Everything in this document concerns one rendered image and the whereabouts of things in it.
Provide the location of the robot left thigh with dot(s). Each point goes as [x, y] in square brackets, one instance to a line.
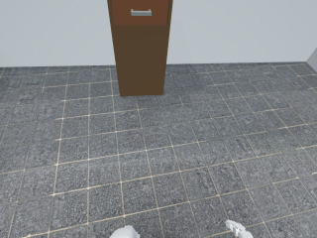
[125, 232]

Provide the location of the drawer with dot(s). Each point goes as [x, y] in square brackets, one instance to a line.
[122, 12]

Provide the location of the cabinet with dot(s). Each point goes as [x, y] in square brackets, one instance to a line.
[140, 53]

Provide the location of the handle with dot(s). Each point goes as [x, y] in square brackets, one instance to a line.
[141, 13]

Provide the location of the robot right hand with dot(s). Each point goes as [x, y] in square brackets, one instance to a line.
[238, 229]

